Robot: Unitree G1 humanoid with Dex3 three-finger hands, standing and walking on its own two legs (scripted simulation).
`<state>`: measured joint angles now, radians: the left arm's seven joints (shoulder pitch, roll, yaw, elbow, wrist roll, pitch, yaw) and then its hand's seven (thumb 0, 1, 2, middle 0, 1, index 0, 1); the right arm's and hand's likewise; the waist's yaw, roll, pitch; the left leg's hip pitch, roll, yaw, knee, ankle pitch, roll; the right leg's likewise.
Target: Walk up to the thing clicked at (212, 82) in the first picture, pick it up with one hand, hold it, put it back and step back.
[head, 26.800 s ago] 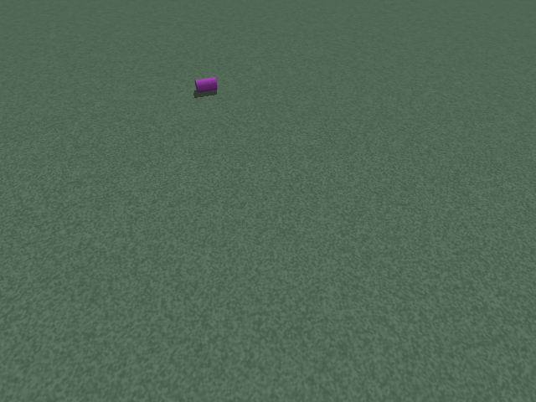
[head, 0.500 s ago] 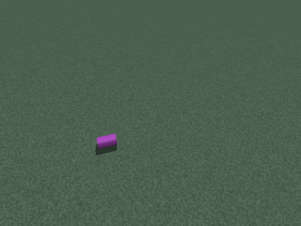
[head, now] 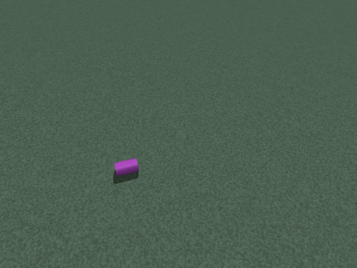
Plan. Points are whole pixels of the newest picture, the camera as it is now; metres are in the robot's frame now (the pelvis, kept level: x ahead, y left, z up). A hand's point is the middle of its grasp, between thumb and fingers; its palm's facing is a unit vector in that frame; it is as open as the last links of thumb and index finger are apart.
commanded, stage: walk up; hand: left
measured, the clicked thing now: (126, 167) +0.83 +0.32 -0.74
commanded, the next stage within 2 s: none
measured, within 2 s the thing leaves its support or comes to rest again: neither
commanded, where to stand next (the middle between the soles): +0.41 +0.01 m, yaw +1 degrees
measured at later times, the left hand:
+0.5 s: hand out of the picture +0.14 +0.33 -0.16, palm faces -0.01 -0.94 -0.35, open 7.3 cm
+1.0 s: hand (77, 209) +0.31 +0.30 -0.15, palm faces +0.03 -0.92 -0.38, open 7.3 cm
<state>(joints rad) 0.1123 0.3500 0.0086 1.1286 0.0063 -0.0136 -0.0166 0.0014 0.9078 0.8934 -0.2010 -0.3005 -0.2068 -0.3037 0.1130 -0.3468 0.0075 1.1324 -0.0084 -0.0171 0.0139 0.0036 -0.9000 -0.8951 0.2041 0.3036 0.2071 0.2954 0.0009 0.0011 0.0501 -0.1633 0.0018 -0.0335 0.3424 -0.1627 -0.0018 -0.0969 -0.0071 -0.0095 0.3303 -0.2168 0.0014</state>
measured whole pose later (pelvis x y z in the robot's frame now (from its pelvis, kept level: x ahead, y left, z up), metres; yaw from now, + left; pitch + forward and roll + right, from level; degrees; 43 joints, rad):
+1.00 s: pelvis +0.28 +0.02 -0.02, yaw +3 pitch -3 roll -1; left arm 0.33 0.40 0.04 0.83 0.01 -0.05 -0.03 0.00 0.90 0.89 -0.20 -0.30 -0.21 -0.30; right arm 0.29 -0.42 -0.06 0.86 -0.02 -0.04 0.05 0.00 -0.90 -0.90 0.20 0.30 0.21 0.30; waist 0.04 0.02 0.09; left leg -0.41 0.06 0.02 0.66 -0.24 0.01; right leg -0.22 -0.03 -0.05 0.58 -0.31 0.00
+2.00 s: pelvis +0.37 +0.02 +0.00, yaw +1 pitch -2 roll +0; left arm 0.06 0.35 0.01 1.15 0.00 -0.01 -0.01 0.00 0.91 0.89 -0.20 -0.30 -0.21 -0.30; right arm 0.08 -0.37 0.00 1.15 0.00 -0.01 0.01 0.00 -0.90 -0.90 0.20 0.30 0.21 0.30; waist 0.00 0.00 0.06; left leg -0.13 0.04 0.03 0.35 -0.18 -0.02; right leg -0.10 -0.02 -0.01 0.34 -0.19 0.02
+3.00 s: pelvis +0.37 +0.02 +0.00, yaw +2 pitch -2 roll +0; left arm 0.09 0.35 0.01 1.14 0.01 -0.01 -0.01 0.00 0.91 0.89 -0.20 -0.30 -0.21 -0.30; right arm 0.08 -0.35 0.01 1.14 -0.01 -0.01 0.01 0.00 -0.90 -0.90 0.20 0.30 0.21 0.30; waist 0.00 0.00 0.05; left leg -0.12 0.03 0.03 0.31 -0.16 -0.02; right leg -0.09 -0.03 -0.02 0.30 -0.18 0.02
